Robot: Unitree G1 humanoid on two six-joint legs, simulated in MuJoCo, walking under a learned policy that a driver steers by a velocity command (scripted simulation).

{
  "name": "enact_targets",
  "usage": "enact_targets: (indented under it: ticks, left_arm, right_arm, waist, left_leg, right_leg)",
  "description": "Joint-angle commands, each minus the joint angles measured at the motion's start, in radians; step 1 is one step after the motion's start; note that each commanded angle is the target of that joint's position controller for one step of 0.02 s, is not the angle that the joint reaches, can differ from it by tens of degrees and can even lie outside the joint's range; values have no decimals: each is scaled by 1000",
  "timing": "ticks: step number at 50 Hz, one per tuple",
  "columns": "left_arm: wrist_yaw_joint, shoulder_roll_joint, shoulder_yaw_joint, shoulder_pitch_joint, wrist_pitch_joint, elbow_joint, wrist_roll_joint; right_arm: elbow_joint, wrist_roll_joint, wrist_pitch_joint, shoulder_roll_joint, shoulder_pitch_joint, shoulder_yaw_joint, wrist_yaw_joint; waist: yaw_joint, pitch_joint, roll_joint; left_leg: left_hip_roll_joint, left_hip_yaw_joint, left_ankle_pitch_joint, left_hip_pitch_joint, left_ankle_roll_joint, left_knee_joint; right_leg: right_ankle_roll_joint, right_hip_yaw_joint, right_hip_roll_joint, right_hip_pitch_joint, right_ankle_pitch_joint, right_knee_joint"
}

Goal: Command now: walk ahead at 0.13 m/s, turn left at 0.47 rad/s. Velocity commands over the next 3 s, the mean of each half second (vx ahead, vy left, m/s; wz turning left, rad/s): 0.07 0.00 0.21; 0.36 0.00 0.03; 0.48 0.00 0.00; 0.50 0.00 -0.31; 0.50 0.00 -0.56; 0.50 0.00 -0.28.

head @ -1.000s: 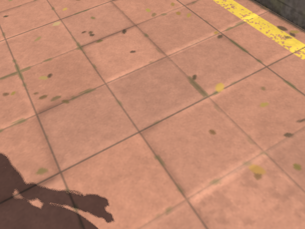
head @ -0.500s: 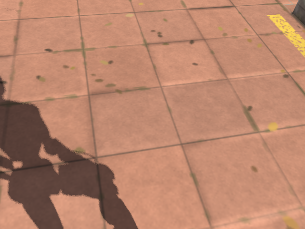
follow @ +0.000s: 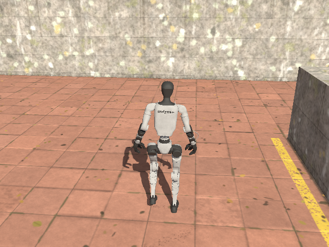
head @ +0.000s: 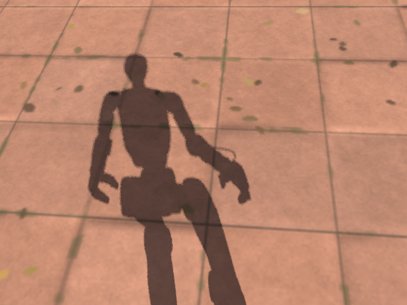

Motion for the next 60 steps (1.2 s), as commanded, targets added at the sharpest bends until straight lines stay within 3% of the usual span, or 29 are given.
enact_targets:
  ticks: [1,7,9,10,11,12,13,14,16,21,24,26,27,28,29,30,32,36,42,45,47,48,49,50,51,52,54,56,60]
  left_arm:
    - [4,131,32,-2,-9,-41,-3]
    - [-9,175,45,30,14,-4,-12]
    - [-5,172,45,41,31,9,-20]
    - [-5,149,37,95,34,14,-11]
    - [-9,60,12,165,42,-24,2]
    - [-2,79,13,131,76,-7,-15]
    - [-4,114,19,88,93,-7,-14]
    - [-6,107,19,43,96,-8,-13]
    - [-4,104,20,58,102,21,-4]
    - [0,62,10,68,114,66,-8]
    - [-7,74,13,84,101,78,13]
    - [-11,62,12,137,87,102,17]
    - [-9,66,12,182,76,118,21]
    - [0,122,21,264,63,136,24]
    - [0,205,48,286,56,158,5]
    - [5,176,44,210,48,151,13]
    - [2,150,43,109,22,128,-1]
    - [-8,94,36,178,-12,171,-6]
    - [-8,117,43,272,-21,224,5]
    - [-9,141,50,255,-18,235,3]
    - [-11,142,48,217,-15,238,-6]
    - [-12,123,40,197,-17,226,-9]
    - [-19,27,14,204,-20,169,-26]
    - [-15,83,35,196,-17,173,-9]
    - [-17,106,44,146,-13,165,-1]
    - [-28,89,39,111,-18,164,-2]
    - [-37,60,38,114,-6,174,11]
    - [-48,41,35,117,11,182,19]
    - [-57,31,33,-43,21,128,20]
  right_arm:
    - [-61,-6,3,1,37,9,14]
    - [-83,-7,-6,-2,-48,24,7]
    - [-64,-18,-26,-7,3,22,-2]
    - [-57,-32,-40,-52,39,14,-11]
    - [-83,-35,-49,-132,66,6,-22]
    - [-62,24,-41,-91,104,13,-41]
    - [-51,30,-35,-67,80,21,-48]
    - [-47,21,-31,-37,22,35,-56]
    - [-45,10,-26,-11,-57,47,-66]
    - [-4,3,-35,-11,-58,47,-59]
    - [33,5,-11,-68,-17,21,-52]
    - [35,18,5,-61,-43,15,-48]
    - [26,20,4,-32,-77,19,-48]
    - [-12,26,-5,24,-148,31,-45]
    - [-50,29,-20,40,-218,35,-39]
    - [-45,0,-33,-12,-214,20,-35]
    - [15,-11,-48,-17,-84,13,-14]
    - [28,-14,-55,19,-121,19,3]
    - [-16,-7,-62,32,-269,33,3]
    - [-13,-4,-68,16,-231,30,-5]
    - [54,-8,-81,-5,-40,13,-20]
    - [106,-20,-93,-58,133,-8,-34]
    - [124,-39,-97,-172,298,-34,-47]
    - [147,-9,-88,-184,299,-37,-45]
    - [131,2,-84,-129,183,-22,-41]
    - [113,4,-91,-58,98,-4,-34]
    - [119,8,-106,6,47,16,-33]
    - [144,9,-122,14,81,20,-36]
    - [196,17,-132,9,167,21,-38]
  waist:
    - [-22,-106,-198]
    - [8,-112,-207]
    - [-22,-132,-142]
    - [-28,-180,-37]
    - [4,-268,192]
    - [-55,-358,171]
    - [-41,-268,101]
    - [-26,-181,88]
    - [20,-118,80]
    - [15,-142,61]
    - [11,-119,99]
    - [54,-54,62]
    - [83,-13,8]
    - [124,0,-144]
    - [137,75,-321]
    - [81,147,-202]
    - [0,75,-164]
    - [32,23,-167]
    - [91,39,-192]
    - [57,28,-203]
    - [-43,-41,-145]
    - [-115,-151,-76]
    - [-159,-296,143]
    - [-136,-288,164]
    - [-79,-142,68]
    - [-52,-69,13]
    - [4,-16,26]
    - [20,-26,25]
    - [8,15,2]
  left_leg:
    - [25,-4,89,16,-9,-110]
    - [3,54,119,212,25,-447]
    - [-11,50,226,350,52,-633]
    - [79,-52,411,475,71,-687]
    - [392,-376,907,647,159,-646]
    - [434,-428,858,601,303,-681]
    - [381,-380,706,552,300,-723]
    - [334,-326,608,481,268,-757]
    - [253,-224,571,392,205,-787]
    - [212,-170,421,356,186,-789]
    - [200,-241,-216,278,182,-876]
    - [184,-250,-407,117,150,-889]
    - [152,-224,-410,24,121,-821]
    - [71,-121,-331,-114,71,-623]
    - [-51,57,-130,-198,33,-403]
    - [21,-16,-31,-177,39,-295]
    - [36,-12,54,-119,30,-235]
    - [57,55,133,-123,10,-229]
    - [60,101,133,-42,4,-445]
    - [34,126,98,118,42,-520]
    - [-9,135,147,405,78,-626]
    - [63,43,99,643,111,-639]
    - [376,-392,-178,901,199,-748]
    - [456,-676,-228,830,253,-891]
    - [418,-533,-247,716,239,-878]
    - [367,-418,-148,595,224,-898]
    - [275,-246,50,461,179,-943]
    - [246,-166,215,445,184,-955]
    - [231,-86,363,479,205,-985]
  right_leg:
    - [-148,89,-242,76,717,-85]
    - [-118,56,-231,65,623,6]
    - [-80,43,-199,42,489,141]
    - [-38,10,-156,-19,327,266]
    - [12,-41,-66,-186,-288,481]
    - [20,74,8,-181,-477,557]
    - [26,119,-7,-214,-444,603]
    - [26,132,-13,-233,-399,587]
    - [36,135,-22,-171,-308,497]
    - [40,111,17,-51,-236,320]
    - [16,47,56,0,-211,233]
    - [-31,31,67,127,-188,108]
    - [-66,100,29,183,-245,19]
    - [-124,334,-135,241,-453,-141]
    - [-193,657,-331,167,-684,-354]
    - [-201,666,-351,86,-622,-380]
    - [-162,522,-261,117,-431,-353]
    - [-150,339,-181,202,-159,-319]
    - [-163,270,-192,210,81,-253]
    - [-149,257,-217,160,235,-183]
    - [-112,191,-174,79,448,19]
    - [-83,133,-117,-38,415,241]
    - [-28,46,0,-318,19,607]
    - [-42,133,70,-445,-300,772]
    - [-63,178,-10,-494,-232,828]
    - [-67,173,-44,-476,-144,799]
    - [-51,157,-85,-395,-74,712]
    - [-31,132,-82,-370,-37,697]
    - [6,99,-97,-489,74,584]
Next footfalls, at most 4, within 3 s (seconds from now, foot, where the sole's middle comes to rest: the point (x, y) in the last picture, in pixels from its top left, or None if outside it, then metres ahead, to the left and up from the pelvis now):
0.20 left None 0.16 0.11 -0.78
0.54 right None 0.11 -0.09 -0.78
0.96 left None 0.32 0.16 -0.78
1.46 right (226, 239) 0.66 0.01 -0.78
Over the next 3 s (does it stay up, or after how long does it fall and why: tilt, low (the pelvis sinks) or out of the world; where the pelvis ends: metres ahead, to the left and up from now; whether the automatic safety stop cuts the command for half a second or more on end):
stays up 1.24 -0.09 -0.01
